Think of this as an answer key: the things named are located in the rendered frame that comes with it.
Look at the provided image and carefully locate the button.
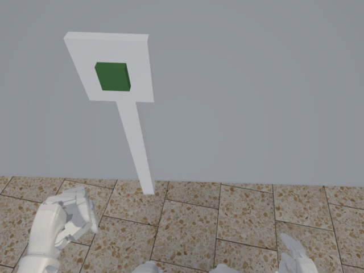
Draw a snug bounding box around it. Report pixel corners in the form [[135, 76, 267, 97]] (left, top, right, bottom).
[[95, 62, 131, 92]]

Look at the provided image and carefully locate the left robot hand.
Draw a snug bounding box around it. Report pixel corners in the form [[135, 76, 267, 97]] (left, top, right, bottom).
[[27, 186, 98, 259]]

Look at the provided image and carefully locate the right robot hand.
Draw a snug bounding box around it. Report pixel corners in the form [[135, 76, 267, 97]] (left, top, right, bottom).
[[275, 233, 318, 273]]

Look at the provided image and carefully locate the left robot forearm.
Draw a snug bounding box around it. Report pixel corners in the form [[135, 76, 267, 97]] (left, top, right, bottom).
[[17, 254, 60, 273]]

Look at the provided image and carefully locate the panel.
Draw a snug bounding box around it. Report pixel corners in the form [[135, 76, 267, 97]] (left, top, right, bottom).
[[63, 32, 155, 195]]

